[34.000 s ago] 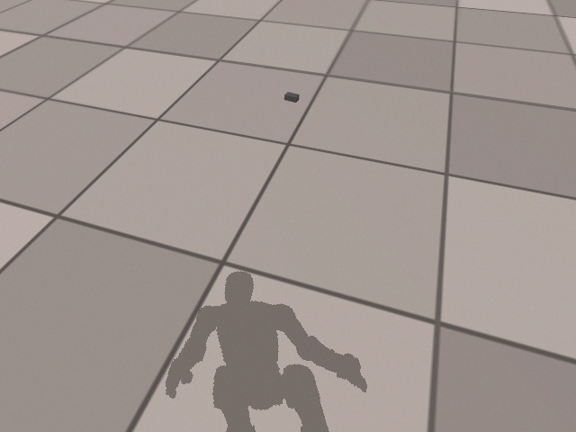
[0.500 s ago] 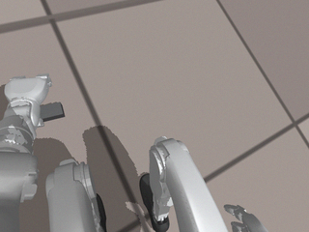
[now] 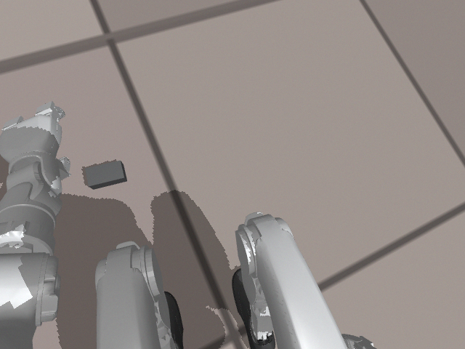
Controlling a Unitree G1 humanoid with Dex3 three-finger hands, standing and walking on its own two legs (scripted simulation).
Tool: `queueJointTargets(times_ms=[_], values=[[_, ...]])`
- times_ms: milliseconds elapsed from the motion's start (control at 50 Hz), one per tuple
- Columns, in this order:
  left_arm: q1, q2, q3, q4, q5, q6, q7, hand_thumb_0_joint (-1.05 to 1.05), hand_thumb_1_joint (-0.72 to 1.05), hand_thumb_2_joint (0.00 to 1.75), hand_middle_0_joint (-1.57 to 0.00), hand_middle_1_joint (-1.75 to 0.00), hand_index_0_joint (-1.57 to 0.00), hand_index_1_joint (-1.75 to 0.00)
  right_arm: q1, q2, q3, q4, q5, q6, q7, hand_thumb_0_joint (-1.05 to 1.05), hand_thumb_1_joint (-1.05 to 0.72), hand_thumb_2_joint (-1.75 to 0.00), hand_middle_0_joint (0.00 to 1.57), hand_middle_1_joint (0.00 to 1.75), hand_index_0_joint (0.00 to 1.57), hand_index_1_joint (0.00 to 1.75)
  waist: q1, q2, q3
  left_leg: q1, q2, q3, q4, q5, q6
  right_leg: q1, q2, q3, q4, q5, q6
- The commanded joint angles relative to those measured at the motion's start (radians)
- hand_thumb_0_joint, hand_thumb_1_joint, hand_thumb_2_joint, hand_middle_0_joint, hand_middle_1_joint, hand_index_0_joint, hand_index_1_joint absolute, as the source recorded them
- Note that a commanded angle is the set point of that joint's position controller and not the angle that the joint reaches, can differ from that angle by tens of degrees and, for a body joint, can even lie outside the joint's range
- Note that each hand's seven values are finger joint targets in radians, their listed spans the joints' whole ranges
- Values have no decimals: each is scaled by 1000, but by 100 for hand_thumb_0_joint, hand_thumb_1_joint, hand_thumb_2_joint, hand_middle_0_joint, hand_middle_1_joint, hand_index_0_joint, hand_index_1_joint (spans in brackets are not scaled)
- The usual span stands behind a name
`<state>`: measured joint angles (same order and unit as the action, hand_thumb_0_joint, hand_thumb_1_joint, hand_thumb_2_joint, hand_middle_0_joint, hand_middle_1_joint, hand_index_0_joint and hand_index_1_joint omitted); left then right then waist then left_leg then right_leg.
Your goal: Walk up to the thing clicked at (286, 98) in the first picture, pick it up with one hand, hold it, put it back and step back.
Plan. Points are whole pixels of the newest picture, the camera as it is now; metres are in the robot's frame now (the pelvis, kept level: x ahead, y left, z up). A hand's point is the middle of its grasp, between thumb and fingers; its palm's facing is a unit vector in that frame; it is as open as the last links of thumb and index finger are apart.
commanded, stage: home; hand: left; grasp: from above
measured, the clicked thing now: (106, 175) +0.51 +0.22 -0.37
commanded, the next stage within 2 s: none
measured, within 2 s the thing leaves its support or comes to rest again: neither
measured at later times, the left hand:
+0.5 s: hand out of the picture +0.28 +0.21 +0.08, palm faces -0.08 -0.87 -0.48, open 7.4 cm
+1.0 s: hand out of the picture +0.22 +0.21 +0.27, palm faces +0.16 -0.96 -0.22, open 7.4 cm
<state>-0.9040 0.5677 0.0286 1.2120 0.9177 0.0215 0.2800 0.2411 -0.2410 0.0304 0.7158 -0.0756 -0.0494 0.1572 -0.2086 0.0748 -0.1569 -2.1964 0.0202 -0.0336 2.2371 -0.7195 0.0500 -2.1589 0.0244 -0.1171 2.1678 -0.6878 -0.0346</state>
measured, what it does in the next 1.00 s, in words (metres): rises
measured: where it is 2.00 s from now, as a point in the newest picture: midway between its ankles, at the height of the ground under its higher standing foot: (216, 341)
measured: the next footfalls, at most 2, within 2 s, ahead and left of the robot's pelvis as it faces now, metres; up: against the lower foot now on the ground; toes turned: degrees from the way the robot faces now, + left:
none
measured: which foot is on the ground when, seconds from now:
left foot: down 0.00-1.00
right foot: down 0.00-1.00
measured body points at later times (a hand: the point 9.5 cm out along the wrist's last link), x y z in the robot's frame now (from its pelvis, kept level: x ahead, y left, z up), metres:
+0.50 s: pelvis +0.00 +0.00 +0.19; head +0.11 +0.03 +0.62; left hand +0.28 +0.26 +0.11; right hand +0.21 -0.24 +0.10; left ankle +0.07 +0.11 -0.35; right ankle +0.09 -0.10 -0.35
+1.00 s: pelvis +0.07 +0.01 +0.33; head +0.09 +0.02 +0.78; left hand +0.21 +0.26 +0.29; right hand +0.23 -0.22 +0.25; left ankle +0.07 +0.11 -0.35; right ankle +0.08 -0.10 -0.35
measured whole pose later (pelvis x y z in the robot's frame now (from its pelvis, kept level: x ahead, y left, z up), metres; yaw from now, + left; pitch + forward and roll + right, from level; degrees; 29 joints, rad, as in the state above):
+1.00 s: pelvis +0.07 +0.01 +0.33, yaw +6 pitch +12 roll -3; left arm 0.46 0.23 0.02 -0.06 -0.07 0.41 0.07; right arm 0.31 -0.22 0.05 0.52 0.04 -0.15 -0.17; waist -0.06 0.05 -0.18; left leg -0.75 -0.01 -0.04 1.02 -0.49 0.03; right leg -0.70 0.04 -0.06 0.95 -0.46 -0.02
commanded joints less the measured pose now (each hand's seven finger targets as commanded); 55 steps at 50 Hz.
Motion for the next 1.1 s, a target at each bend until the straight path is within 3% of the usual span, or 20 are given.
queueJointTargets(times_ms=[0,20,80,160,180,260,280,340,360,380,440,460,500,640,680,700,760,900,940,1080], values=[[-26,107,-10,-296,-168,32,-93,0,78,100,-23,-41,-22,-41,192,-261,-108,-77,47,13,-28,0,-90,-90,20,30,20,30,42,91,-713,566,-18,-26,-380,298,-5,580,26,26,-352,325,-7],[-23,122,9,-413,-213,32,-115,0,85,101,-23,-41,-22,-41,177,-258,-113,-99,55,18,-38,0,-90,-90,20,30,20,30,60,85,-732,580,-18,-28,-406,288,-4,617,23,30,-375,324,-6],[91,42,-21,-533,-312,36,-161,0,90,91,-20,-31,-20,-31,131,-226,-108,-118,68,21,-65,0,-90,-90,20,30,20,30,51,-11,-615,571,-17,-24,-459,238,4,691,21,44,-468,295,1],[164,47,22,-722,-396,16,-161,0,90,90,-20,-30,-20,-30,74,-204,-116,-154,80,6,-102,0,-90,-90,20,30,20,30,97,23,-647,701,-20,-20,-546,208,-3,754,14,66,-545,251,-1],[202,5,-2,-733,-411,17,-153,0,90,90,-20,-30,-20,-30,51,-196,-112,-158,85,0,-110,0,-90,-90,20,30,20,30,91,46,-620,718,-20,-22,-576,188,-7,748,12,68,-559,233,-2],[325,-61,-2,-791,-465,37,-113,0,90,90,-20,-30,-20,-30,14,-186,-104,-156,103,-23,-149,0,-90,-90,20,30,20,30,100,98,-551,867,-20,-41,-700,172,-22,773,4,72,-639,214,-6],[360,-64,7,-804,-488,51,-110,0,90,90,-20,-30,-20,-30,5,-188,-106,-162,106,-27,-158,0,-90,-90,20,30,20,30,115,91,-551,915,-19,-49,-736,164,-24,796,4,72,-665,205,-5],[444,-122,-25,-854,-580,90,-117,0,91,92,-20,-31,-20,-31,-44,-183,-97,-182,112,-39,-183,0,-90,-90,20,30,20,30,101,65,-472,965,-19,-87,-838,56,-22,840,7,71,-744,139,3],[453,-104,4,-875,-615,102,-116,0,91,92,-20,-31,-20,-31,-59,-187,-96,-186,114,-44,-192,0,-90,-90,20,30,20,30,111,56,-474,996,-20,-93,-861,42,-20,864,6,76,-767,130,5],[484,-114,-12,-878,-644,113,-122,0,91,92,-20,-31,-20,-31,-78,-183,-88,-193,116,-49,-200,0,-90,-90,20,30,20,30,109,49,-455,1009,-21,-97,-884,17,-18,879,9,78,-790,112,6],[606,-144,-21,-950,-747,142,-134,0,90,91,-20,-31,-20,-31,-98,-167,-77,-224,120,-66,-222,0,-90,-90,20,30,20,30,104,26,-405,1056,-26,-72,-941,22,-12,965,10,92,-880,95,8],[620,-132,-3,-968,-775,152,-133,0,90,90,-20,-30,-20,-30,-106,-164,-71,-232,120,-70,-230,0,-90,-90,20,30,20,30,112,16,-400,1083,-26,-68,-964,19,-11,998,10,97,-910,89,8],[674,-148,-7,-1022,-820,167,-138,0,90,90,-20,-30,-20,-30,-109,-150,-61,-246,123,-79,-244,0,-90,-90,20,30,20,30,108,19,-348,1111,-28,-55,-1009,22,-11,1056,7,115,-981,70,9],[899,-200,32,-1147,-918,235,-151,0,90,90,-20,-30,-20,-30,-65,-118,-34,-274,130,-99,-287,0,-90,-90,20,30,20,30,126,10,-283,1305,-24,-55,-1162,195,-17,1251,7,97,-1122,220,8],[963,-205,54,-1172,-941,258,-154,0,90,90,-20,-30,-20,-30,-53,-115,-29,-283,128,-105,-298,0,-90,-90,20,30,20,30,134,11,-262,1362,-22,-54,-1203,243,-19,1308,8,93,-1161,264,9],[990,-223,40,-1207,-946,266,-158,0,90,90,-20,-30,-20,-30,-47,-108,-25,-295,128,-108,-304,0,-90,-90,20,30,20,30,128,4,-254,1380,-24,-52,-1221,266,-20,1336,9,92,-1185,279,9],[1106,-232,56,-1271,-970,296,-168,0,90,90,-20,-30,-20,-30,-27,-107,-24,-311,122,-120,-317,0,-90,-90,20,30,20,30,149,16,-237,1466,-20,-48,-1281,344,-27,1414,11,82,-1232,343,9],[1324,-253,35,-1450,-982,344,-195,0,90,90,-20,-30,-20,-30,9,-94,-29,-348,112,-152,-341,0,-90,-90,20,30,20,30,156,5,-158,1591,-15,-50,-1386,482,-35,1539,22,61,-1339,440,9],[1362,-256,35,-1465,-982,354,-204,0,90,90,-20,-30,-20,-30,10,-94,-27,-356,110,-163,-347,0,-90,-90,20,30,20,30,153,-16,-116,1597,-15,-51,-1401,479,-30,1548,22,59,-1362,440,10],[1396,-244,42,-1516,-979,362,-236,0,90,90,-20,-30,-20,-30,13,-101,-38,-366,100,-200,-356,0,-90,-90,20,30,20,30,146,-51,-79,1624,-26,-28,-1410,503,-18,1582,18,61,-1405,455,16]])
